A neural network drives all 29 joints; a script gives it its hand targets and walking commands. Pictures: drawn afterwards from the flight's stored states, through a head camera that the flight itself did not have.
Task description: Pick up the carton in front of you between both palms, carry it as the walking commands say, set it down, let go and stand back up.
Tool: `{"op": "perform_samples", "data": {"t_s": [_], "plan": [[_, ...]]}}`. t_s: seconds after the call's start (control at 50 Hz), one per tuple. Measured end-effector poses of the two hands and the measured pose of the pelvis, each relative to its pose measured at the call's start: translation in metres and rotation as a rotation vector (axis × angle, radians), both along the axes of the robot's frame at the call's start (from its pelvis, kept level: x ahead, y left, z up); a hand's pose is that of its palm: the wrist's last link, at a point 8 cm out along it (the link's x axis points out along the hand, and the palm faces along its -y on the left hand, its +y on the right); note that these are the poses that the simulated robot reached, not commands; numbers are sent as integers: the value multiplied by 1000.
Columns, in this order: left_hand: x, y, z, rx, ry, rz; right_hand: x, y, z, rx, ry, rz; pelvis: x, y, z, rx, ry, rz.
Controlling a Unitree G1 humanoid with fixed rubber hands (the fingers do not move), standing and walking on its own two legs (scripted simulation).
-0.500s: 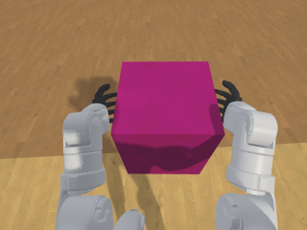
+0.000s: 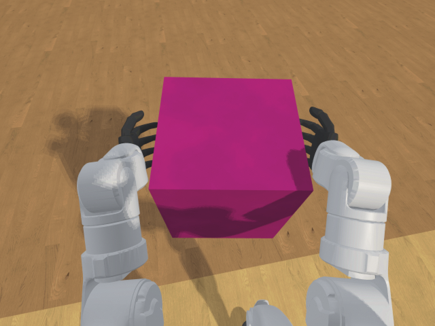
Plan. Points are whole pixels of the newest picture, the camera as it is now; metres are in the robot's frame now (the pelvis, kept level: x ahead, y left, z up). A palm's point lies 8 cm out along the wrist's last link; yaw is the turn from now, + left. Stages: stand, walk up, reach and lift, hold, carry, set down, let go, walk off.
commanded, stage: carry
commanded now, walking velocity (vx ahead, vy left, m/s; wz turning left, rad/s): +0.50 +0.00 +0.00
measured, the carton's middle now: (225, 167) +0.39 -0.02 +0.08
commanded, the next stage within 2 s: none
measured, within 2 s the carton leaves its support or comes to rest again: neither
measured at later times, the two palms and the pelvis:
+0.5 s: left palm (147, 39) +0.68 +0.14 +0.19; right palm (280, 36) +0.68 -0.16 +0.19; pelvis +0.32 -0.01 +0.02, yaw -1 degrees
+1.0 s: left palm out of the picture +0.99 +0.12 +0.18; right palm out of the picture +1.00 -0.18 +0.19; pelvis +0.64 -0.02 +0.03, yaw +1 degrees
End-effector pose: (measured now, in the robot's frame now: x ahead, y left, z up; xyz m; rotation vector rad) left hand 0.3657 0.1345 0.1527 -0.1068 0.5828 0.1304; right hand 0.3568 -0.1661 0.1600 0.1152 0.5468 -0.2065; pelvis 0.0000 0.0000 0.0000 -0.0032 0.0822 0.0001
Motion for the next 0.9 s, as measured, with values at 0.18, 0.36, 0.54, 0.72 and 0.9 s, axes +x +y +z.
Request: {"op": "perform_samples", "data": {"t_s": [0.18, 0.36, 0.54, 0.72, 0.9], "plan": [[101, -1, 6, 68, 62, 78, 135, 1, 2, 7, 59, 123, 122, -33, -2, -4, -14, 13], [199, 4, 23, 63, 55, 92, 234, 5, 15, 47, 52, 107, 217, -32, 22, 14, -12, 4], [346, 6, 31, 48, 17, -1, 352, 6, 29, -7, 16, 34, 353, -2, 10, 16, -12, -19], [455, -2, 11, -2, 119, -48, 437, -1, 9, -4, 119, -49, 450, 15, 36, -2, -11, -24], [564, -4, 42, 6, 18, -9, 564, -3, 43, 2, 20, -2, 566, -2, 49, -6, 16, -7]]}}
